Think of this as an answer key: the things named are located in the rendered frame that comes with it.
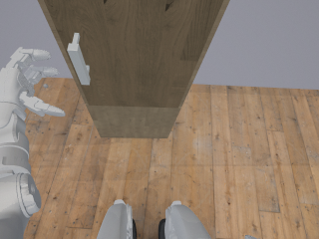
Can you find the handle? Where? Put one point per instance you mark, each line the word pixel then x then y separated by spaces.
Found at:
pixel 78 61

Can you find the cupboard door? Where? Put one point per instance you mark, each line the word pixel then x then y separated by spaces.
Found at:
pixel 141 53

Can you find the robot thigh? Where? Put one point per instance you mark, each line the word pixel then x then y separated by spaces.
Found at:
pixel 117 221
pixel 181 221

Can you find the left robot forearm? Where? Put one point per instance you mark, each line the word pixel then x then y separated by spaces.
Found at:
pixel 14 144

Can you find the left robot thigh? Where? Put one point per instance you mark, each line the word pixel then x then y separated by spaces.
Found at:
pixel 117 221

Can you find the robot left hand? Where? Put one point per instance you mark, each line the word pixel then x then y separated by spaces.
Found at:
pixel 13 83

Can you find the left robot upper arm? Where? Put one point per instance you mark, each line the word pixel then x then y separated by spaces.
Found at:
pixel 19 200

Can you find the right robot thigh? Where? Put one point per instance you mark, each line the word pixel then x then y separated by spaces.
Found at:
pixel 181 221

